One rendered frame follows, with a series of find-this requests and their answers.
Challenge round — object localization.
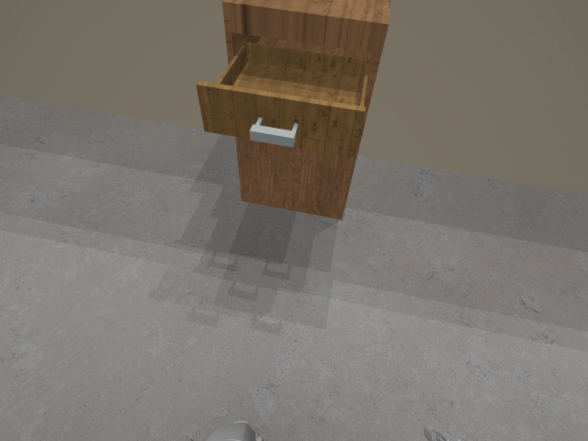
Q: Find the robot left shin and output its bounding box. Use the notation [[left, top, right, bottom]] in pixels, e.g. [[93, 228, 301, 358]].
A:
[[235, 421, 254, 430]]

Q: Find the handle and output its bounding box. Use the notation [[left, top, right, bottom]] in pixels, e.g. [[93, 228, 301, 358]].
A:
[[250, 118, 299, 148]]

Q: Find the drawer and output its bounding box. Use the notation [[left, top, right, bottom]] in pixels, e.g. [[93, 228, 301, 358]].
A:
[[196, 42, 370, 157]]

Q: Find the cabinet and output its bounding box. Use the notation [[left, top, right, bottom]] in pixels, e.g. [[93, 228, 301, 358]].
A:
[[222, 0, 390, 220]]

